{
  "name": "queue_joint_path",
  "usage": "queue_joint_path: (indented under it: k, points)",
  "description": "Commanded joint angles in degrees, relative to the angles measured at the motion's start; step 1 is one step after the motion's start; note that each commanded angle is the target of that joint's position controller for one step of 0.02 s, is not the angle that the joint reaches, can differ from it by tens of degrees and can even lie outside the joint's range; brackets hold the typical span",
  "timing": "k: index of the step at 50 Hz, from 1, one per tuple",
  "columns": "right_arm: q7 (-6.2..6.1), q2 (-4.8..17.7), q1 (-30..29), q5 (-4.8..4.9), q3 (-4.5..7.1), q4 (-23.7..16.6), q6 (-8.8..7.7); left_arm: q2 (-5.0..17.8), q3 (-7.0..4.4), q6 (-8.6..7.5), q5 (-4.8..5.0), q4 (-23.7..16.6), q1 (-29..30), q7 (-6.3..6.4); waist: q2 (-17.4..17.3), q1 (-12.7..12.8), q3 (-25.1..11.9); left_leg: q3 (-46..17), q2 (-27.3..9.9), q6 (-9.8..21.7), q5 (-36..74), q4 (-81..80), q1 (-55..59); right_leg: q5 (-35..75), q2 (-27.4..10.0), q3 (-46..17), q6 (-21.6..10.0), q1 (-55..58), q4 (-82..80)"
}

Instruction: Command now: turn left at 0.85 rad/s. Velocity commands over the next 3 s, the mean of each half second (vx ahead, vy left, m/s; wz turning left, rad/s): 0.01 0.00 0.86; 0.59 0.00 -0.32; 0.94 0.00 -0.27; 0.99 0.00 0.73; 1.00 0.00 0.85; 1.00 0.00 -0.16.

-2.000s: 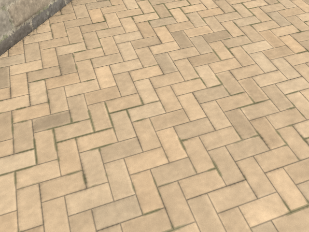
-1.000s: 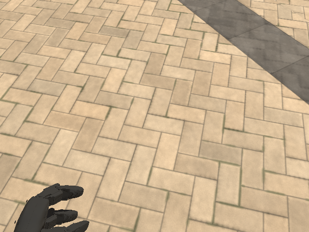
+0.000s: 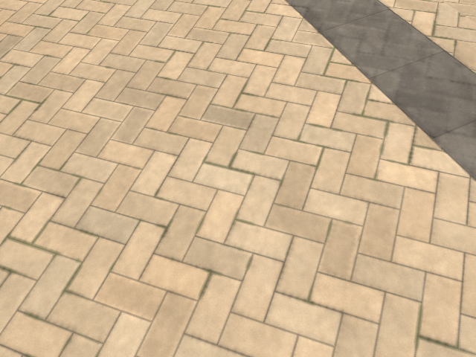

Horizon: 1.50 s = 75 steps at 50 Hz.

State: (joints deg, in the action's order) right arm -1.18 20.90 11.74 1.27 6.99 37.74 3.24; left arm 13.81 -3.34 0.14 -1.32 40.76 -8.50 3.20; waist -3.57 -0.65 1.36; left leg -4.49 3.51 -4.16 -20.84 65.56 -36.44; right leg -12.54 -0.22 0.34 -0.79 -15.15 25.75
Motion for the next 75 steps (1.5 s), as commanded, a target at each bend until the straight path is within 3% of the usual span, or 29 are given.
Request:
queue_joint_path:
  k: [1,8,13,15,16,17,19,21,25,29,36,37,40,41,42,43,44,46,53,58,60,62,63,64,65,67,69,73,75]
  points:
    - [0.46,1.6,-1.1,0.58,0.02,-5.0,0.24,6.8,-1.28,-0.43,-0.07,-5.4,4.0,0.96,10.8,0.3,-2.4,3.0,-4.7,-2.9,3.9,5.0,-7.2,16.5,-12.6,-5.4,-9.9,7.7,-8.0]
    - [2.58,-0.2,-6.0,0.13,-1.32,-9.2,0.18,12.5,-3.86,0.18,0.34,-5.0,0.9,-0.02,12.3,3.0,-5.2,7.2,-8.1,-1.8,1.8,-13.5,2.1,22.4,-18.0,1.0,-11.3,11.8,-6.0]
    - [3.38,1.2,-4.7,0.56,0.10,-9.0,2.07,12.9,-4.98,-0.88,2.91,-4.2,1.6,-2.17,13.4,0.9,-5.8,10.7,-6.1,3.3,3.1,-29.5,13.5,23.0,-20.1,5.8,-6.7,11.2,0.7]
    - [2.16,5.3,3.3,0.32,2.37,-6.2,1.80,9.9,-4.56,-1.11,2.95,-2.1,-2.2,-2.83,4.5,-2.6,-8.4,6.0,-4.7,8.3,20.8,-41.7,31.5,15.1,-14.8,11.9,0.1,0.6,16.5]
    - [1.07,15.3,6.1,-0.17,4.66,-6.8,1.23,6.3,-3.38,-1.61,-0.09,-6.1,-0.8,-3.04,-16.4,-1.1,-8.6,-18.0,-20.3,16.6,53.8,-39.0,46.1,-22.0,-6.5,14.1,6.0,-23.1,36.9]
    - [1.77,14.2,4.6,-2.48,3.87,-8.7,-0.76,6.8,-3.04,-2.03,-0.92,-8.4,4.9,-2.47,-14.1,-4.1,-16.2,-29.1,-26.2,26.7,50.0,-41.4,44.6,-28.8,-1.5,0.1,7.2,-30.4,46.8]
    - [1.65,9.2,1.0,-1.40,2.29,-7.4,-2.73,9.1,-3.53,-1.93,1.23,-8.5,8.5,-1.47,-5.0,-2.9,-11.3,-19.1,-20.6,21.9,37.8,-43.5,39.8,-19.2,-2.8,-4.3,4.6,-31.5,47.0]
    - [0.24,5.1,-5.8,0.17,0.58,-8.4,-2.07,10.4,-4.04,-1.18,0.42,-6.3,4.5,-0.48,-2.4,0.7,-9.0,-13.2,-17.3,17.9,35.9,-43.2,32.2,-11.8,-3.9,-4.2,4.6,-26.7,41.9]
    - [-0.64,5.2,-5.9,-1.22,-0.02,-7.4,-1.90,7.5,-2.84,-0.76,0.86,-4.6,1.0,-1.07,-2.5,1.3,-10.5,-9.7,-14.6,17.3,36.6,-42.8,27.3,-6.4,-1.6,-2.6,5.4,-18.3,33.1]
    - [0.26,5.4,-2.0,-0.94,-0.85,-5.0,-3.43,7.7,-1.84,-1.60,2.70,-4.8,1.5,-3.70,-8.5,-1.7,-7.7,-15.3,-16.3,16.9,-12.8,-52.0,24.6,-2.2,-2.9,-0.5,3.1,-16.7,22.5]
    - [1.36,5.8,0.3,-0.60,-0.99,-1.9,-7.41,7.6,-1.18,-3.54,3.62,-6.3,1.7,-4.64,-4.7,-2.3,0.1,-12.6,-21.7,15.3,-14.3,-55.6,29.6,-6.1,-5.6,-0.6,-2.7,-22.7,18.3]
    - [1.71,5.8,1.1,-4.91,-1.29,-2.0,-6.36,7.6,-0.93,-1.75,-1.55,-5.4,-0.2,-6.74,-3.1,-1.5,-1.6,-7.0,-18.9,12.9,-17.9,-57.0,25.2,-8.9,-2.2,3.5,-2.9,-13.7,14.5]
    - [1.83,5.4,-4.3,-4.42,-1.28,-2.6,-5.52,7.6,-1.48,-0.84,-0.01,-2.0,-10.3,-7.81,-0.3,5.1,0.7,3.1,-15.0,9.8,-20.4,-49.0,14.1,-6.5,1.2,9.4,-4.7,3.5,9.0]
    - [1.60,3.2,-5.2,-5.10,-1.89,-2.9,-5.50,8.8,-2.09,-1.27,-0.04,1.3,-18.4,-7.37,7.1,8.2,0.7,8.7,-11.4,8.8,-14.6,-35.3,10.2,-10.9,2.3,6.3,-5.6,10.3,6.1]
    - [1.51,-1.6,-9.8,-5.62,-3.44,-5.3,-5.73,12.7,-2.90,-2.15,-0.70,3.4,-28.4,-6.54,21.0,12.7,-0.5,14.0,-5.9,6.8,-6.3,-8.8,-1.7,-25.7,-8.4,-15.4,-9.3,17.5,-2.8]
    - [2.07,-5.3,-11.2,-5.16,-4.73,-10.2,-6.38,16.9,-2.91,-2.46,-0.17,0.0,-23.7,-6.14,27.5,8.5,1.1,5.9,2.1,5.1,-10.5,1.5,-20.7,-36.2,-15.6,-48.2,-15.4,21.4,-17.8]
    - [2.61,-2.4,-10.6,-5.62,-4.51,-9.8,-7.35,16.9,-3.64,-2.33,-0.27,-1.8,-18.9,-5.34,17.7,6.9,1.0,0.4,-3.2,5.0,-5.4,6.3,-24.9,-38.1,-19.4,-52.0,-18.4,22.9,-19.5]
    - [3.26,1.8,-10.4,-5.13,-3.63,-7.5,-8.29,14.4,-3.37,-2.73,-0.07,-1.6,-17.8,-4.55,5.4,5.2,0.5,0.2,-7.0,4.0,2.9,1.9,-18.3,-26.9,-15.0,-37.8,-16.2,17.8,-14.8]
    - [4.17,-0.6,-14.8,-4.03,-5.32,-6.5,-5.34,11.0,-2.42,-4.14,1.31,2.2,-20.3,-3.75,6.9,5.2,3.7,5.5,-4.9,0.4,14.4,-19.6,-7.8,-1.6,-4.8,-21.3,-13.9,11.6,-18.3]
    - [4.10,-0.5,-21.5,-3.27,-5.73,-8.6,-6.06,11.3,-2.07,-5.29,1.61,5.8,-22.5,-3.35,9.8,7.3,4.3,8.3,-3.8,4.5,21.2,-32.7,1.7,21.1,-8.0,-18.8,-11.7,15.2,-18.9]
    - [3.14,1.4,-15.3,-3.30,-4.87,-7.0,-6.33,13.3,-2.22,-5.66,1.49,6.4,-20.4,-3.22,10.1,3.6,0.6,9.8,-0.6,7.1,17.5,-34.4,12.8,45.1,-8.2,-15.8,-9.4,16.6,-12.1]
    - [1.14,5.0,5.3,-2.77,-2.91,-1.3,-6.35,15.6,-2.69,-5.39,0.36,7.0,-17.8,-3.07,9.9,-7.0,-9.8,9.8,0.7,9.4,10.9,-33.2,35.3,58.1,-6.6,-12.4,-7.4,12.3,10.7]
    - [-0.16,8.2,18.2,-3.70,-1.55,1.6,-6.43,12.6,-1.94,-5.63,-0.40,6.2,-16.1,-2.95,6.2,-12.7,-15.8,0.5,-8.1,10.6,-2.9,-31.4,50.4,44.9,-3.7,-10.9,-7.1,0.7,29.3]
    - [-0.02,13.5,20.6,-5.85,-0.27,2.7,-6.58,4.3,-0.03,-5.84,1.50,3.7,-19.9,-3.54,-12.4,-8.3,-21.2,-31.0,-22.5,15.9,-31.5,-42.0,59.4,0.4,6.0,-7.7,-5.0,-16.7,51.3]
    - [1.09,9.7,14.9,-4.37,-1.00,2.6,-6.62,6.6,0.34,-6.16,0.92,3.5,-18.1,-3.79,-13.1,-5.8,-17.0,-48.7,-24.0,16.8,-32.7,-52.8,54.7,-9.4,6.4,-10.4,-6.4,-23.6,55.1]
    - [1.71,3.0,8.4,-3.84,-1.94,3.0,-7.13,9.1,0.27,-5.67,-0.33,2.7,-9.1,-4.34,2.7,-3.9,-4.5,-31.0,-21.1,17.7,-18.1,-51.5,40.1,-2.1,0.4,-8.4,-6.5,-24.8,52.6]
    - [1.72,0.1,9.4,-3.91,-3.22,6.0,-7.74,7.2,0.89,-5.15,-1.81,0.3,-5.6,-5.30,1.1,-0.4,-0.1,-23.2,-16.2,17.4,-9.0,-53.2,30.9,-3.1,-2.0,-7.7,-5.3,-23.1,47.4]
    - [1.48,0.6,13.0,-2.02,-3.24,9.0,-9.11,5.2,2.76,-4.37,-3.18,-4.8,3.1,-6.18,0.4,1.2,6.0,-18.8,-13.9,19.9,-1.6,-59.7,24.8,-2.1,-6.3,-4.4,-0.8,-28.7,35.5]
    - [1.39,2.2,11.0,-2.03,-2.51,8.3,-9.40,5.1,3.82,-4.83,-2.16,-7.5,9.3,-7.05,1.0,1.2,7.7,-12.8,-10.5,18.4,4.7,-62.5,17.7,6.2,-5.7,-2.3,1.0,-20.9,20.6]
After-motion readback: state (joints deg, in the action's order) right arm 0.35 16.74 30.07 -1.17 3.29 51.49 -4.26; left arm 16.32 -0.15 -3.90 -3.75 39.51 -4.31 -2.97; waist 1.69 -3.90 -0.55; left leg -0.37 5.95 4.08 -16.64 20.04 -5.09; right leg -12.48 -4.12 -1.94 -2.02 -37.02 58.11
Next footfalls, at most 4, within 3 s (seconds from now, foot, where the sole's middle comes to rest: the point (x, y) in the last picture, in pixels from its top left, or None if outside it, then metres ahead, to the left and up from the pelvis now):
0.30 left None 0.02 0.16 -0.78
0.84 right None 0.18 -0.03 -0.78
1.24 left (192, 325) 0.57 0.21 -0.78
1.66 right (257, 204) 0.98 0.01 -0.78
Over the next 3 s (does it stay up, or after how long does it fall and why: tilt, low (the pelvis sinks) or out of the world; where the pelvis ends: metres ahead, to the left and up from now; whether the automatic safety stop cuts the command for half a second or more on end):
stays up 1.77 0.78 -0.02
